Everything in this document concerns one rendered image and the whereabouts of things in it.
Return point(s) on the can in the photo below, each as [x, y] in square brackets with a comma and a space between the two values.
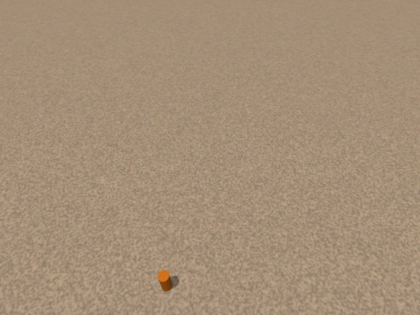
[165, 280]

